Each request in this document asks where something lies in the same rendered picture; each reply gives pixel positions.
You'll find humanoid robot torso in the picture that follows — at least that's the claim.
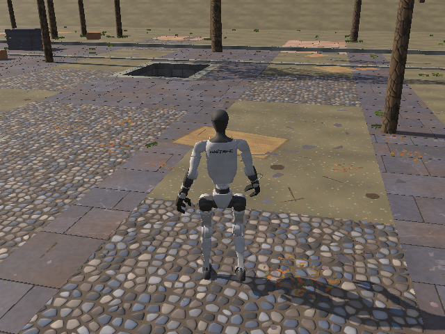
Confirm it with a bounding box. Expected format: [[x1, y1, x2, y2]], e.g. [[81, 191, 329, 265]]
[[205, 137, 237, 209]]

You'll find robot right hand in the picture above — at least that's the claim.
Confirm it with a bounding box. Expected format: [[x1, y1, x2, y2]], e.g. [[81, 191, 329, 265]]
[[244, 184, 260, 197]]

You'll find robot left forearm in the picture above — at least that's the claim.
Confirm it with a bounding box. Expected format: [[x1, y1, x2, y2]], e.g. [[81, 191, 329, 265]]
[[178, 169, 193, 199]]

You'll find right robot thigh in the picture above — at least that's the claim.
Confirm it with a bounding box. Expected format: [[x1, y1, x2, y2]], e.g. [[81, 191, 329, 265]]
[[232, 193, 246, 236]]

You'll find robot right forearm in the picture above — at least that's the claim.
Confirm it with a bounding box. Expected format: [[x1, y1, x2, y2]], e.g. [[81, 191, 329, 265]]
[[248, 166, 259, 188]]

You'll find robot left upper arm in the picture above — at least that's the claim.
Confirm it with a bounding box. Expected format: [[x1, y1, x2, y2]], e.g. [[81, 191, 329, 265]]
[[187, 141, 207, 180]]

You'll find robot left hand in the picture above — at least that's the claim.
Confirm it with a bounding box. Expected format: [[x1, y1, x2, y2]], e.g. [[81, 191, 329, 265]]
[[175, 196, 191, 214]]

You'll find robot right upper arm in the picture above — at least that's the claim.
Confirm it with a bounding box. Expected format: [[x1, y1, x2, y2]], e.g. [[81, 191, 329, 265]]
[[235, 139, 255, 176]]

